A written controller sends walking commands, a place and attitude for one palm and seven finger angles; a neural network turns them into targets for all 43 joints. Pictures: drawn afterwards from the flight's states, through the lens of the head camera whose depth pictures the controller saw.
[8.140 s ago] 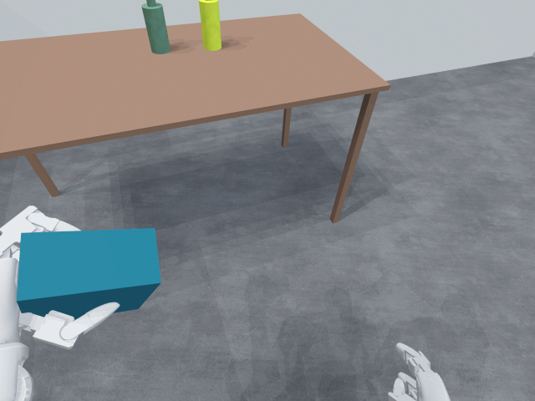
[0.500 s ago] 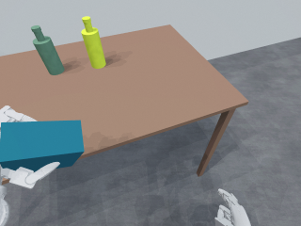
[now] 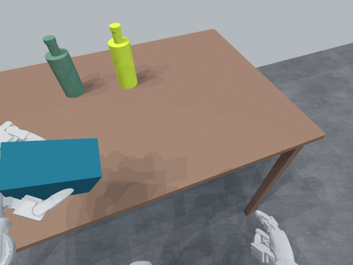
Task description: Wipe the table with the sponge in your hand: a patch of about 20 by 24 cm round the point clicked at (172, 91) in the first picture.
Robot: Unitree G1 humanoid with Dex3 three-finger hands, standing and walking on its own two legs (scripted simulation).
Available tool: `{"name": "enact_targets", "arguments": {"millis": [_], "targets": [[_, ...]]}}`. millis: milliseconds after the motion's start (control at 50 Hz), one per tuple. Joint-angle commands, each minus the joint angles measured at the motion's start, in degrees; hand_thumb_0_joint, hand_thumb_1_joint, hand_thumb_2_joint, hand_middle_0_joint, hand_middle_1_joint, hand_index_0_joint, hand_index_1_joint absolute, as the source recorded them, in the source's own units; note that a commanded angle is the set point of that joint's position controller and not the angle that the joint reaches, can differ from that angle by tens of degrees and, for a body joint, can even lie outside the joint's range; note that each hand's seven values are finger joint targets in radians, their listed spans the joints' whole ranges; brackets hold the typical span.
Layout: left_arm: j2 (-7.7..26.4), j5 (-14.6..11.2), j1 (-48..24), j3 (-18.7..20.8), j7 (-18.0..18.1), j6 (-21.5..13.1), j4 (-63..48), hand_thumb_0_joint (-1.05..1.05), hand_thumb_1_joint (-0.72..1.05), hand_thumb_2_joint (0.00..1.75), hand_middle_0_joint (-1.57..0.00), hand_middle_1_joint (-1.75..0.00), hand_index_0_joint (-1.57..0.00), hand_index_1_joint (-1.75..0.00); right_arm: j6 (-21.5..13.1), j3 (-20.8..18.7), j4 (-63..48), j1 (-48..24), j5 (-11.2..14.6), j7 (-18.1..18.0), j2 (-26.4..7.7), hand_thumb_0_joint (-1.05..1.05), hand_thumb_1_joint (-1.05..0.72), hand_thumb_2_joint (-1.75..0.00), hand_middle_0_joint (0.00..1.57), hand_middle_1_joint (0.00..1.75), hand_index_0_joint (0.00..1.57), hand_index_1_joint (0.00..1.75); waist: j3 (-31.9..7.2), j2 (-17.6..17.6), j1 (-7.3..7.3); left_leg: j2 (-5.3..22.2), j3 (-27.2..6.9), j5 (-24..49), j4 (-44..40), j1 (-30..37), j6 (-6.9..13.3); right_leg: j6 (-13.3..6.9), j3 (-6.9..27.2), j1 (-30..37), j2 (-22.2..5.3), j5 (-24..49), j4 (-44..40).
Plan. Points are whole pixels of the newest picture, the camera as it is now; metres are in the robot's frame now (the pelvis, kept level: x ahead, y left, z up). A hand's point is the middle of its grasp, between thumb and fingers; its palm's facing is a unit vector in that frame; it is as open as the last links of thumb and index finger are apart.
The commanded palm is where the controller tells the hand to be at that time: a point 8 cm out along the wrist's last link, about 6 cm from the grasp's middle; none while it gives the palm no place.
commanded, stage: come to a stop and stand still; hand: left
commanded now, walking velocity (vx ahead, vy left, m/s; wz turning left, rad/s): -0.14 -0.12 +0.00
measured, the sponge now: (67, 170) +0.24 +0.20 +0.16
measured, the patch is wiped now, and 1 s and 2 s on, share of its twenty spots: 0.00 0.00 0.00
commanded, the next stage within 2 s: none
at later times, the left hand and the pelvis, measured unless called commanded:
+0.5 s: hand out of the picture +0.24 +0.29 +0.20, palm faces +0.45 -0.77 -0.45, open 10.3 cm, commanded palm +0.16 +0.28 +0.19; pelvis -0.01 +0.00 +0.02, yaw -2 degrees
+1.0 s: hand out of the picture +0.16 +0.32 +0.18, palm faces +0.43 -0.83 -0.35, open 10.3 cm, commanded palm +0.11 +0.35 +0.19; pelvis -0.05 +0.06 +0.01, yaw +1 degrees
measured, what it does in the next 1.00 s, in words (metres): shifts its weight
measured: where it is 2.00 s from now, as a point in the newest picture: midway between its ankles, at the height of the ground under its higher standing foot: outside the picture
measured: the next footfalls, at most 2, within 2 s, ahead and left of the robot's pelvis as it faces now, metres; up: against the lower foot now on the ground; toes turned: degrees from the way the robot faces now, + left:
none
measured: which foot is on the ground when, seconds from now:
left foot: down 0.00-1.00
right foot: down 0.00-1.00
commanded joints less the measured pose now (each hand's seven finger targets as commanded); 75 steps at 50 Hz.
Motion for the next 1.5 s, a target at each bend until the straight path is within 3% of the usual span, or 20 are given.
{"name": "enact_targets", "arguments": {"millis": [0, 40, 80, 180, 220, 260, 340, 360, 380, 400, 440, 480, 520, 600, 640, 680, 780, 940, 1220, 1480], "targets": [[10.72, -1.58, 2.18, 9.65, 1.29, -3.90, -13.19, 0.00, 0.10, 1.30, -1.20, -1.60, -1.20, -1.60, -2.60, -2.01, -8.80, -4.26, -0.51, -0.49, -6.76, 0.00, -0.90, -0.90, 0.20, 0.30, 0.20, 0.30, -12.40, -4.30, 0.76, 0.26, -0.54, 22.59, -11.02, 6.86, 1.31, -1.60, 4.14, 5.82, -3.90, 36.85, -5.36], [11.75, -1.47, 2.38, 10.06, 0.83, -3.39, -14.54, 0.00, 0.10, 1.30, -1.20, -1.60, -1.20, -1.60, -2.16, -2.43, -9.47, -5.14, -0.56, -0.88, -7.76, 0.00, -0.90, -0.90, 0.20, 0.30, 0.20, 0.30, -14.85, 8.62, 1.07, 6.28, -7.28, 45.50, -14.72, 19.18, 3.57, 1.49, 0.25, -4.16, 1.66, 20.54, 1.99], [9.94, -0.68, 1.35, 7.77, 0.54, -3.07, -13.01, 0.00, 0.10, 1.30, -1.20, -1.60, -1.20, -1.60, -2.12, -2.43, -9.73, -3.75, -1.35, -0.44, -6.24, 0.00, -0.90, -0.90, 0.20, 0.30, 0.20, 0.30, -12.96, 9.70, 1.27, 9.34, -7.09, 58.87, -14.40, 24.45, 4.04, 0.77, 0.78, -10.65, 2.96, 1.41, -0.29], [9.19, -0.80, -1.49, 5.51, 0.27, -2.38, -14.48, 0.00, 0.10, 1.30, -1.20, -1.60, -1.20, -1.60, -3.64, -1.90, -9.68, -4.39, -1.29, -0.61, -6.61, 0.00, -0.90, -0.90, 0.20, 0.30, 0.20, 0.30, -13.90, 9.04, 1.44, 8.94, -2.97, 41.08, -14.52, 15.68, 1.99, 0.30, 1.31, 1.45, 1.50, 17.10, -13.87], [8.72, -1.16, -0.71, 4.84, 0.33, -2.14, -14.36, 0.00, 0.10, 1.30, -1.20, -1.60, -1.20, -1.60, -3.92, -1.74, -10.26, -5.33, -0.78, -0.87, -6.41, 0.00, -0.90, -0.90, 0.20, 0.30, 0.20, 0.30, -14.02, 4.29, 1.71, 6.18, -1.19, 25.74, -14.14, 8.48, 0.86, 0.05, 3.61, 7.61, -0.40, 29.88, -14.95], [8.03, -1.62, 2.11, 4.71, 0.55, -1.91, -14.28, 0.00, 0.10, 1.30, -1.20, -1.60, -1.20, -1.60, -3.54, -1.93, -10.23, -5.20, -0.64, -1.23, -6.49, 0.00, -0.90, -0.90, 0.20, 0.30, 0.20, 0.30, -14.65, -0.56, 1.45, 3.64, -0.76, 18.27, -13.15, 7.28, 0.45, -1.09, 6.05, 8.38, -1.74, 32.73, -15.58], [11.36, -2.16, 1.27, 7.82, 1.24, -1.81, -14.31, 0.00, 0.10, 1.30, -1.20, -1.60, -1.20, -1.60, -2.79, -2.14, -9.63, -6.34, -0.75, -2.22, -7.21, 0.00, -0.90, -0.90, 0.20, 0.30, 0.20, 0.30, -15.11, 2.56, 1.23, 2.34, -0.85, 11.28, -15.38, 8.59, 0.40, -1.06, 7.46, 5.34, -2.31, 26.34, -17.01], [54.70, 7.28, -55.22, 39.25, -0.41, -7.74, -21.66, 0.00, 0.10, 1.30, -1.20, -1.60, -1.20, -1.60, -5.30, -4.99, -7.17, 6.49, -3.85, -2.68, -8.26, 0.00, -0.90, -0.90, 0.20, 0.30, 0.20, 0.30, -9.04, -13.89, 3.70, 1.49, 3.41, 16.30, -7.03, 0.45, 1.38, 1.54, 9.16, 1.18, -4.21, 37.70, -20.83], [21.67, 2.06, -23.73, 18.58, -2.77, -5.21, 11.62, 0.00, 0.10, 1.30, -1.20, -1.60, -1.20, -1.60, -5.08, -3.43, -5.07, 1.98, -2.60, -2.38, -3.68, 0.00, -0.90, -0.90, 0.20, 0.30, 0.20, 0.30, -18.59, -14.46, 2.89, -4.87, 3.03, 14.54, -10.36, 4.09, 1.50, -3.97, 10.16, 8.09, -5.93, 47.73, -14.44], [17.10, 0.30, -10.26, 14.37, -2.23, -5.83, 5.93, 0.00, 0.10, 1.30, -1.20, -1.60, -1.20, -1.60, -5.29, -4.69, -10.44, 1.19, -1.54, -1.83, -6.75, 0.00, -0.90, -0.90, 0.20, 0.30, 0.20, 0.30, -13.27, -10.17, 4.36, -1.86, 2.81, 15.33, -10.65, 3.74, 0.33, -0.22, 12.21, 8.21, -6.29, 55.17, -14.70], [7.66, -1.53, -4.27, 5.22, -3.02, -6.52, 6.36, 0.00, 0.10, 1.30, -1.20, -1.60, -1.20, -1.60, -5.66, -4.19, -9.48, -1.12, -0.35, -0.94, -7.97, 0.00, -0.90, -0.90, 0.20, 0.30, 0.20, 0.30, -18.93, 4.90, 3.63, 0.21, 1.74, 21.25, -15.73, 11.92, 2.40, -0.10, 7.81, 6.42, -4.21, 38.88, -9.93], [6.74, -1.08, -3.82, 1.67, -2.76, -7.24, -4.01, 0.00, 0.10, 1.30, -1.20, -1.60, -1.20, -1.60, -5.46, -3.92, -10.29, -0.82, -0.60, 0.80, -8.62, 0.00, -0.90, -0.90, 0.20, 0.30, 0.20, 0.30, -18.13, 6.19, 3.61, 2.72, -0.04, 25.92, -14.10, 11.55, 2.73, 1.06, 5.96, 4.35, -2.45, 29.83, -11.23], [6.70, -0.58, -2.68, -0.36, -2.34, -6.93, -6.62, 0.00, 0.10, 1.30, -1.20, -1.60, -1.20, -1.60, -6.08, -3.60, -10.65, -1.81, -0.55, 1.28, -8.12, 0.00, -0.90, -0.90, 0.20, 0.30, 0.20, 0.30, -15.05, -0.56, 3.41, 1.89, 0.47, 19.08, -13.50, 7.97, 2.24, 1.33, 5.96, 3.72, -2.32, 26.47, -13.58], [12.65, -0.28, -4.61, 5.74, -0.80, -7.00, -8.85, 0.00, 0.10, 1.30, -1.20, -1.60, -1.20, -1.60, -6.22, -3.03, -10.76, -3.10, -0.92, -0.05, -8.31, 0.00, -0.90, -0.90, 0.20, 0.30, 0.20, 0.30, -9.90, -7.39, 2.56, -0.73, -0.64, 2.09, -14.03, 5.13, 1.49, -1.13, 8.56, -2.53, -3.39, 6.78, -20.10], [18.02, -0.24, -6.41, 11.15, 0.04, -7.37, -10.11, 0.00, 0.10, 1.30, -1.20, -1.60, -1.20, -1.60, -5.72, -2.62, -10.58, -4.47, -0.87, -1.15, -8.31, 0.00, -0.90, -0.90, 0.20, 0.30, 0.20, 0.30, -5.86, -5.12, 2.28, -0.62, -1.17, -1.97, -15.13, 6.41, 1.64, -1.54, 9.04, -8.68, -3.10, -3.00, -22.63], [14.37, -0.19, -9.50, 8.38, -0.06, -7.91, -10.12, 0.00, 0.10, 1.30, -1.20, -1.60, -1.20, -1.60, -5.47, -2.29, -11.13, -3.54, -1.00, -1.76, -7.71, 0.00, -0.90, -0.90, 0.20, 0.30, 0.20, 0.30, -4.23, 1.06, 1.72, 0.22, -2.60, -7.93, -18.68, 3.09, 2.19, -1.51, 8.25, -7.97, -1.91, -6.71, -21.10], [12.03, 1.12, -13.32, 6.79, -0.62, -9.40, -10.26, 0.00, 0.10, 1.30, -1.20, -1.60, -1.20, -1.60, -7.45, -2.12, -10.57, -2.26, -0.65, -1.20, -7.81, 0.00, -0.90, -0.90, 0.20, 0.30, 0.20, 0.30, -8.04, 12.91, 2.45, 5.00, -6.65, -20.44, -28.16, -7.62, 4.29, -0.44, 2.53, 7.56, 2.77, 4.58, -7.34], [8.97, 1.98, -5.87, 4.40, -1.68, -8.08, -4.72, 0.00, 0.10, 1.30, -1.20, -1.60, -1.20, -1.60, -8.60, -2.16, -8.47, -1.18, -0.46, 1.01, -7.97, 0.00, -0.90, -0.90, 0.20, 0.30, 0.20, 0.30, -7.29, 0.36, 2.42, 3.26, -5.62, -19.42, -25.03, -4.19, 2.83, 0.06, 4.05, 2.80, 3.40, 2.68, -13.78], [8.52, 2.82, -11.54, 3.86, -1.77, -10.14, -10.31, 0.00, 0.10, 1.30, -1.20, -1.60, -1.20, -1.60, -9.78, -2.26, -8.98, -2.10, -0.78, 0.64, -7.42, 0.00, -0.90, -0.90, 0.20, 0.30, 0.20, 0.30, -8.90, 6.53, 2.26, 3.85, -8.39, -18.73, -26.53, -2.01, 3.54, -0.16, 6.65, 5.35, 3.06, 8.91, -13.25], [9.70, 1.20, -6.62, 4.95, -1.94, -9.41, -9.34, 0.00, 0.10, 1.30, -1.20, -1.60, -1.20, -1.60, -7.61, -2.58, -9.43, -2.74, -0.52, -0.05, -7.31, 0.00, -0.90, -0.90, 0.20, 0.30, 0.20, 0.30, -12.31, 3.17, 1.96, 1.55, -4.76, 6.04, -21.08, 7.25, 1.71, -0.89, 7.53, 3.38, 1.00, 19.78, -16.16]]}}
